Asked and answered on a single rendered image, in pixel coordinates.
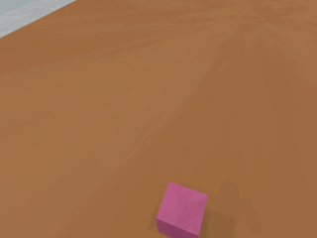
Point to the carton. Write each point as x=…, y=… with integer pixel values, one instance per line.
x=181, y=211

